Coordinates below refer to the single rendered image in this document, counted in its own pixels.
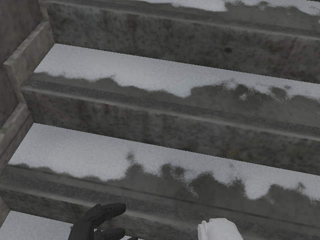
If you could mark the left robot hand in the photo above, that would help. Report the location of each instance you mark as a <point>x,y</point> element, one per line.
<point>94,217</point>

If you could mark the robot right thigh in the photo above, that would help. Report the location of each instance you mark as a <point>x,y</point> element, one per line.
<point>218,229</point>

